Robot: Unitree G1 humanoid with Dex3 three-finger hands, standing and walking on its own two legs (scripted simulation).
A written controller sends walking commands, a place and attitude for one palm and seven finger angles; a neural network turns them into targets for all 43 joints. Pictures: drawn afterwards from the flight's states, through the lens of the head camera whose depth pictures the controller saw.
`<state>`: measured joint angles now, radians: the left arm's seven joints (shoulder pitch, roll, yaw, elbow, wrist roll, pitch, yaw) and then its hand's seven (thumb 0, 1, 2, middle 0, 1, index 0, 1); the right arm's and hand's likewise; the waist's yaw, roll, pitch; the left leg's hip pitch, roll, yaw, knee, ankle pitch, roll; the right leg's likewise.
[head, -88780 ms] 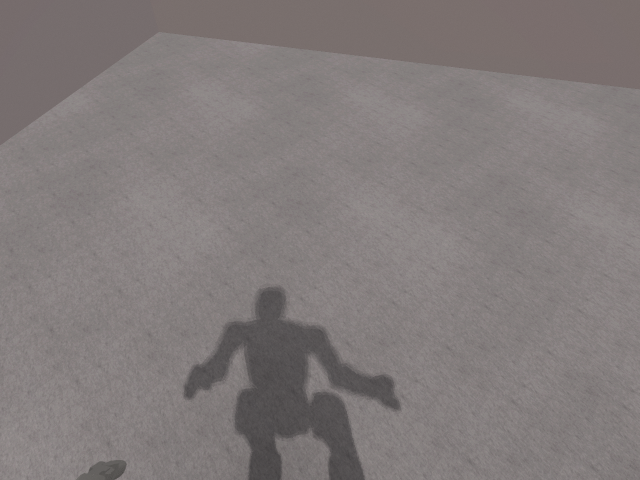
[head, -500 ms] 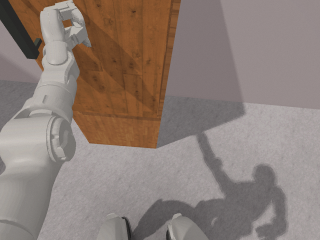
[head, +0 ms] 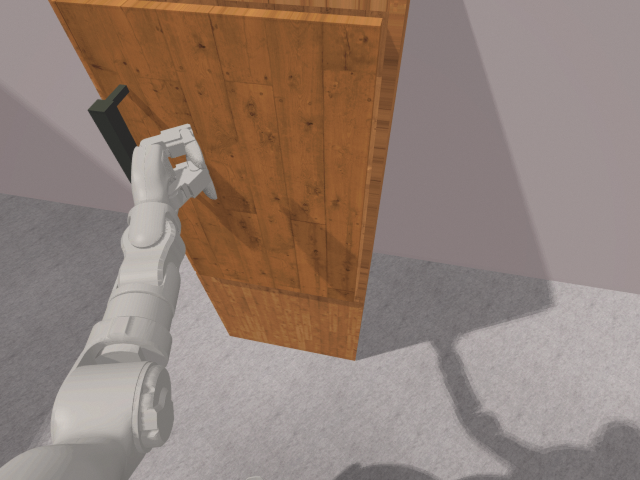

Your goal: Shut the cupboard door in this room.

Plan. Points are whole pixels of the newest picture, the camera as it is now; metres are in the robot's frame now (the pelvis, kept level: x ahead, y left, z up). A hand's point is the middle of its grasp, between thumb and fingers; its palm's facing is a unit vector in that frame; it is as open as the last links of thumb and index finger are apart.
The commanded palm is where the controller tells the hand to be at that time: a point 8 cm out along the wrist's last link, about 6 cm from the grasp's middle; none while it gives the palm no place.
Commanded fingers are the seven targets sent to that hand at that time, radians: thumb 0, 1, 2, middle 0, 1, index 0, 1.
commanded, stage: draw the hand back to the body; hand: left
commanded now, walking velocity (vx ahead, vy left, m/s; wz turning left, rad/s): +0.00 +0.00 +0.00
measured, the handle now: (133, 140) +0.56 +0.25 +0.12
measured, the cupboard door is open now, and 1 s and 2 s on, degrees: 0 0 0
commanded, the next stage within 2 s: step back with the hand held close in 1.44 s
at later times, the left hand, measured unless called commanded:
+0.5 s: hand (110, 272) +0.30 +0.19 +0.16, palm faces +0.18 -0.96 -0.20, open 3.1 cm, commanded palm +0.26 +0.24 +0.17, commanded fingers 0.00 0.90 0.90 -0.94 -1.11 -0.94 -1.11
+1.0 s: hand out of the picture +0.19 +0.27 +0.19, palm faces +0.42 -0.83 -0.37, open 5.6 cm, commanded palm +0.13 +0.31 +0.21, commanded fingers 0.00 0.90 0.90 -0.25 -0.36 -0.25 -0.36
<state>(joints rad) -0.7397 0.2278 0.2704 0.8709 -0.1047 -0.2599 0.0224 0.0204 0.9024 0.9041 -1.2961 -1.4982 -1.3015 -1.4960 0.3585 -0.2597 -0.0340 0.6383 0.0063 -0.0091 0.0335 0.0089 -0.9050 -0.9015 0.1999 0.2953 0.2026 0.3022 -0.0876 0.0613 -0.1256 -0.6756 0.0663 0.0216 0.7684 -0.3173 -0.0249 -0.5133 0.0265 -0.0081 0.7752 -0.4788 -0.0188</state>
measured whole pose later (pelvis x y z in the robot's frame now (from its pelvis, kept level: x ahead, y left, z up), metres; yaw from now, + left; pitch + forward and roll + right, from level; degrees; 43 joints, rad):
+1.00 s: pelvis -0.02 +0.02 +0.04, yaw +0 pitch -4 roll +0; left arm 0.39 0.33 0.31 -0.27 -0.08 -0.12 0.09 0.02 0.89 0.90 -0.52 -0.65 -0.53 -0.64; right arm 0.21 -0.23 0.02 0.63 0.02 -0.05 -0.08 0.02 -0.90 -0.90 0.20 0.30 0.20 0.30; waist 0.04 0.08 0.00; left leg -0.19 0.03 0.04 0.42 -0.16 -0.01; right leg -0.03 -0.01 0.00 0.40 -0.31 0.01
